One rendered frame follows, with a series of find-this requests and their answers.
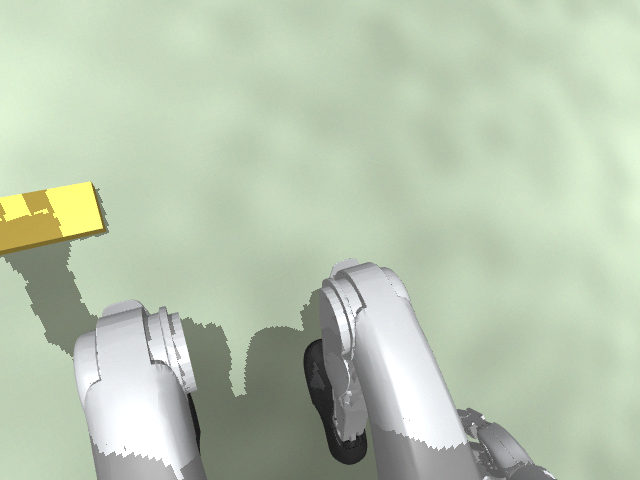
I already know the right robot foot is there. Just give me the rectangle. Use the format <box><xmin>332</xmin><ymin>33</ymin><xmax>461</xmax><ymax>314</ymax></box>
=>
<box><xmin>304</xmin><ymin>339</ymin><xmax>367</xmax><ymax>465</ymax></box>

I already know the right robot hand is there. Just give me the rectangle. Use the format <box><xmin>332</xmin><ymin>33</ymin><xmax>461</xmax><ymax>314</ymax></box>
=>
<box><xmin>456</xmin><ymin>408</ymin><xmax>535</xmax><ymax>480</ymax></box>

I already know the small box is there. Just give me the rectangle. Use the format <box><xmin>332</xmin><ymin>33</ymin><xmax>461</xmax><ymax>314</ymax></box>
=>
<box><xmin>0</xmin><ymin>181</ymin><xmax>106</xmax><ymax>255</ymax></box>

